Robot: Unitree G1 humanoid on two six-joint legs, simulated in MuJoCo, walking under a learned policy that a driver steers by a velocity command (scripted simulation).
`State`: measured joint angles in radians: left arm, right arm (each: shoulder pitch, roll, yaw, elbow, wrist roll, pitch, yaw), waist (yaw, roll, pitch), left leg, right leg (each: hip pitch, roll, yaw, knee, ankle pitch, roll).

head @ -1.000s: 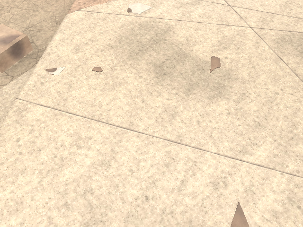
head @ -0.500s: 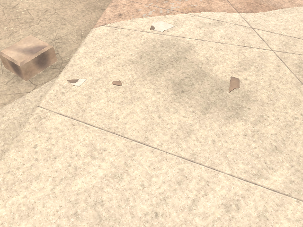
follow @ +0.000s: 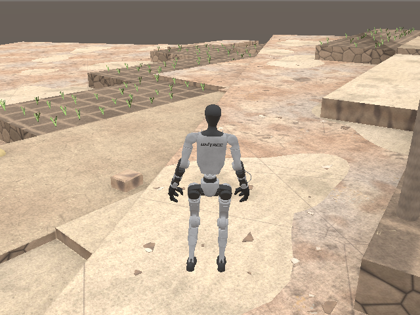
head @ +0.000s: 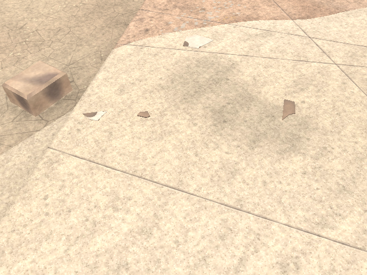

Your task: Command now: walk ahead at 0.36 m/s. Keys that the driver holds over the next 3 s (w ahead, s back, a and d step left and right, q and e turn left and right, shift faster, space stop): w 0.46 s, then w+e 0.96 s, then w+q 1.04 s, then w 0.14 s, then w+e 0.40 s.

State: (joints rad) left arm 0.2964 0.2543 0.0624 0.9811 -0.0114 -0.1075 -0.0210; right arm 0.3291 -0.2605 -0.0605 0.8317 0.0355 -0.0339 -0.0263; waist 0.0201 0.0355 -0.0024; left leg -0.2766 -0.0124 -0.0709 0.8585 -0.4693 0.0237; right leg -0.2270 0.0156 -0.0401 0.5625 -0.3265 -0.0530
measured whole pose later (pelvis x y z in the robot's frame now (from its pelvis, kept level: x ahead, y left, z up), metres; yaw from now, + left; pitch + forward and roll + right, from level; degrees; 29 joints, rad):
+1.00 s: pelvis +0.53 -0.01 -0.02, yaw -14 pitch +2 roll +1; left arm 0.08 0.25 0.06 0.71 -0.03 -0.06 -0.06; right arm 0.31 -0.28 -0.06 0.93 0.00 -0.04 -0.02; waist -0.03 -0.01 0.05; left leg 0.01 0.06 0.22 0.65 -0.48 -0.02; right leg -0.53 0.01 -0.06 0.62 -0.11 -0.11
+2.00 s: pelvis +1.03 -0.21 +0.00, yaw -20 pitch +2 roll +0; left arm 0.14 0.25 0.04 0.64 0.00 -0.10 0.00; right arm 0.37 -0.30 -0.06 0.80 0.03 -0.05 -0.01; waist -0.05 0.03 -0.01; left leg -0.38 -0.02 -0.09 1.06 -0.43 0.02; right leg -0.33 0.01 0.00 0.49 -0.20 -0.02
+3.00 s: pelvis +1.58 -0.28 -0.01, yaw -7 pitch +2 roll +0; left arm 0.15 0.30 0.05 0.67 -0.02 -0.08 -0.05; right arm 0.31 -0.31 -0.05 0.80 0.00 -0.06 0.00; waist -0.03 0.01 0.03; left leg -0.18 -0.03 -0.02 1.00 -0.47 0.01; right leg -0.49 0.06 -0.02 0.59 -0.16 -0.08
